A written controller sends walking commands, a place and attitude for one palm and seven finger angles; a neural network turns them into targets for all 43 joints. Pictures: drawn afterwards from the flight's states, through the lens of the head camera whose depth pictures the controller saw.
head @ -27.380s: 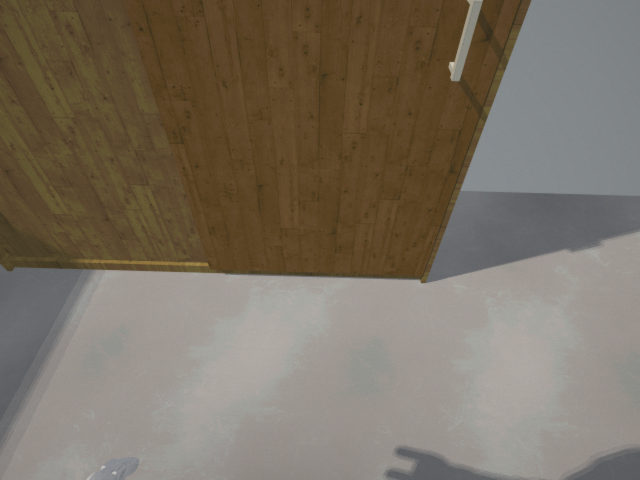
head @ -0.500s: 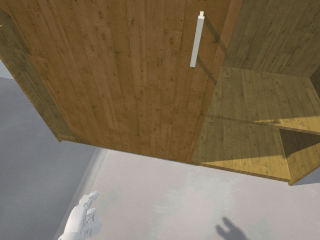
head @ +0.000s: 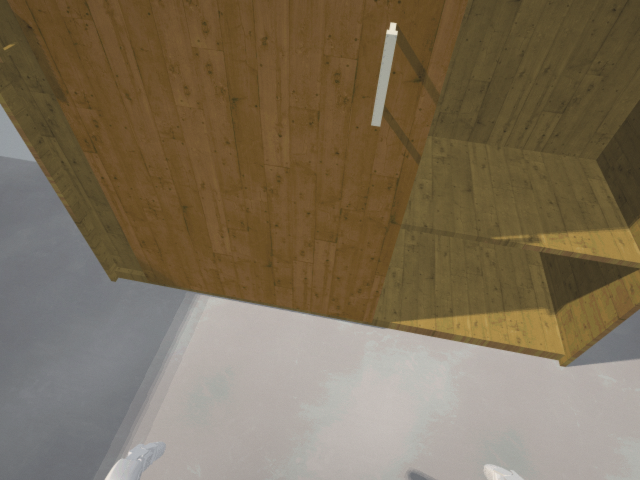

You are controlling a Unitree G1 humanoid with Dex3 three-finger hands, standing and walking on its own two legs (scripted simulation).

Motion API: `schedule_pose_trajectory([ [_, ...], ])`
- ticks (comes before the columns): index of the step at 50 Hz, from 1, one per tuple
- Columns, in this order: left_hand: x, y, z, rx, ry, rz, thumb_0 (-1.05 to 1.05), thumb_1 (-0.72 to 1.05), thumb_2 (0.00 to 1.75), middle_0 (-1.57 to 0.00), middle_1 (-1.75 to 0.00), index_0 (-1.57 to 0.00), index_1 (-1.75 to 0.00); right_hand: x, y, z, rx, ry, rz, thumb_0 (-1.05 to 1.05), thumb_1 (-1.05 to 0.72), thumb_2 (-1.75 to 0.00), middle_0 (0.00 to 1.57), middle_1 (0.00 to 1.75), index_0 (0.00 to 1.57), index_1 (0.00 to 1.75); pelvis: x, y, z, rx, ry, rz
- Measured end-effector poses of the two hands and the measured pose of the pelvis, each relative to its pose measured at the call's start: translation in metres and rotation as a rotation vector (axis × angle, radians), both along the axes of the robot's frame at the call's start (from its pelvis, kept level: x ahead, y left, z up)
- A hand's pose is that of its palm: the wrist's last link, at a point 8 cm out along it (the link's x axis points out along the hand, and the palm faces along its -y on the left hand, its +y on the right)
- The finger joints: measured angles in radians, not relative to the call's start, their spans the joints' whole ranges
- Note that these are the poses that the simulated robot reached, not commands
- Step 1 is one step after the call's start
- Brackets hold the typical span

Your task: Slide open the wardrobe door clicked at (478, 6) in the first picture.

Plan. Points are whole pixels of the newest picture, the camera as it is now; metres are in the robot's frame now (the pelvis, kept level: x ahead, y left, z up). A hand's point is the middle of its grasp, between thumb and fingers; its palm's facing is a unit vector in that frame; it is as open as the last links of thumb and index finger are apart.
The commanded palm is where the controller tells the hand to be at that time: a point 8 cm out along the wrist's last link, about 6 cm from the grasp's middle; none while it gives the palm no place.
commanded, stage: let the arm hang, fingers relaxed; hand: right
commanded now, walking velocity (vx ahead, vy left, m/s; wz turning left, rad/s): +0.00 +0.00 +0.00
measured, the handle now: (384, 76) +0.72 -0.04 +0.16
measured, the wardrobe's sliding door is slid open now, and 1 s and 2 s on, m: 0.65 0.65 0.65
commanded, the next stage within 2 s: look to check the result in 0.84 s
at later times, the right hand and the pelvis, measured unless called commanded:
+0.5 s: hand out of the picture -0.01 -0.20 -0.16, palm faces +0.00 +0.97 -0.23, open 7.3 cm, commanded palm none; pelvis -0.01 -0.01 +0.01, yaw +0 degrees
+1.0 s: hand out of the picture +0.04 -0.20 -0.16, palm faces -0.01 +0.98 -0.19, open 7.3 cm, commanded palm none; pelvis +0.02 -0.02 +0.01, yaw +1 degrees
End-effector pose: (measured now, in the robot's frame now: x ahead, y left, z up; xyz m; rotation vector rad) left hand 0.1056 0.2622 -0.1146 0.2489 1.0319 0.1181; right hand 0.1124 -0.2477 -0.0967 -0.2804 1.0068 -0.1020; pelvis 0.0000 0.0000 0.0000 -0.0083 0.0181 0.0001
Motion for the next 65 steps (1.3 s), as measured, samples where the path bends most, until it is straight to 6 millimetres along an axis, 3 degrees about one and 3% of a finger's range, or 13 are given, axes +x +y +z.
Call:
schedule_pose_trajectory([
  [3, -0.043, -0.003, -0.003, 0.013, 0.146, 0.021, 0.01, 0.9, 0.9, -0.2, -0.3, -0.2, -0.3, -0.055, 0.03, -0.035, 0.102, 0.186, -0.05, 0.01, -0.92, -0.9, 0.2, 0.3, 0.2, 0.3, -0.006, 0.004, 0.002, 0.006, -0.01, -0.005],
  [8, -0.104, -0.011, -0.006, 0.013, 0.344, 0.061, 0.01, 0.9, 0.9, -0.2, -0.3, -0.2, -0.3, -0.118, 0.024, -0.048, 0.106, 0.354, -0.125, -0.01, -0.99, -0.89, 0.21, 0.3, 0.21, 0.3, -0.013, 0.007, 0.005, 0.025, -0.01, -0.015],
  [12, -0.132, -0.022, -0.011, -0.01, 0.419, 0.095, 0.01, 0.9, 0.9, -0.2, -0.3, -0.2, -0.3, -0.149, 0.016, -0.043, 0.087, 0.44, -0.157, 0.0, -0.96, -0.89, 0.21, 0.3, 0.21, 0.3, -0.015, 0.002, 0.007, 0.034, -0.007, -0.015],
  [15, -0.142, -0.032, -0.016, -0.036, 0.433, 0.113, 0.01, 0.9, 0.9, -0.2, -0.3, -0.2, -0.3, -0.159, 0.008, -0.038, 0.065, 0.465, -0.172, 0.0, -0.94, -0.89, 0.2, 0.3, 0.2, 0.3, -0.015, -0.002, 0.008, 0.033, -0.009, -0.01],
  [19, -0.142, -0.046, -0.021, -0.069, 0.42, 0.123, 0.01, 0.9, 0.9, -0.2, -0.3, -0.2, -0.3, -0.154, -0.001, -0.034, 0.043, 0.455, -0.174, 0.0, -0.93, -0.9, 0.2, 0.3, 0.2, 0.3, -0.014, -0.008, 0.008, 0.028, -0.013, -0.003],
  [25, -0.127, -0.061, -0.025, -0.1, 0.374, 0.122, 0.01, 0.9, 0.9, -0.2, -0.3, -0.2, -0.3, -0.127, -0.005, -0.033, 0.038, 0.388, -0.151, 0.0, -0.91, -0.9, 0.2, 0.3, 0.2, 0.3, -0.012, -0.013, 0.009, 0.021, -0.014, 0.007],
  [32, -0.113, -0.057, -0.021, -0.08, 0.345, 0.132, 0.01, 0.92, 0.9, -0.2, -0.3, -0.2, -0.3, -0.094, 0.003, -0.035, 0.065, 0.324, -0.117, 0.0, -0.91, -0.9, 0.2, 0.3, 0.2, 0.3, -0.006, -0.017, 0.01, 0.016, -0.011, 0.015],
  [37, -0.103, -0.053, -0.017, -0.065, 0.332, 0.133, 0.01, 0.91, 0.9, -0.2, -0.3, -0.2, -0.3, -0.081, 0.005, -0.037, 0.078, 0.314, -0.108, 0.0, -0.92, -0.9, 0.2, 0.3, 0.2, 0.3, 0.0, -0.017, 0.011, 0.015, -0.011, 0.017],
  [52, -0.076, -0.051, -0.015, -0.051, 0.324, 0.12, 0.01, 0.91, 0.9, -0.2, -0.3, -0.2, -0.3, -0.081, 0.003, -0.037, 0.078, 0.363, -0.124, 0.0, -0.91, -0.9, 0.2, 0.3, 0.2, 0.3, 0.017, -0.018, 0.014, 0.015, -0.018, 0.017],
  [65, -0.069, -0.05, -0.014, -0.049, 0.332, 0.119, 0.01, 0.91, 0.9, -0.2, -0.3, -0.2, -0.3, -0.08, 0.006, -0.036, 0.081, 0.381, -0.129, 0.0, -0.91, -0.9, 0.2, 0.3, 0.2, 0.3, 0.026, -0.017, 0.015, 0.013, -0.025, 0.018],
])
